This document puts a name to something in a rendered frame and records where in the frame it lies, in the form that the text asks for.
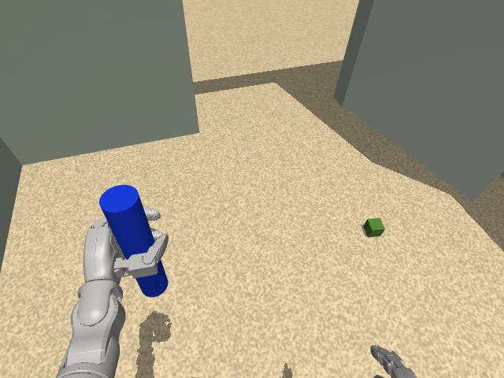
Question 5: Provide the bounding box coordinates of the right robot hand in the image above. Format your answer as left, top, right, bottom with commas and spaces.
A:
370, 345, 417, 378

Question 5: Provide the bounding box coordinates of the left robot arm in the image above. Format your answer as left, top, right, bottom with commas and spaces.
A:
56, 279, 126, 378

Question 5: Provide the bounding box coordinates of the left robot hand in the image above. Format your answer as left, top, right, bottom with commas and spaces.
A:
83, 205, 169, 284

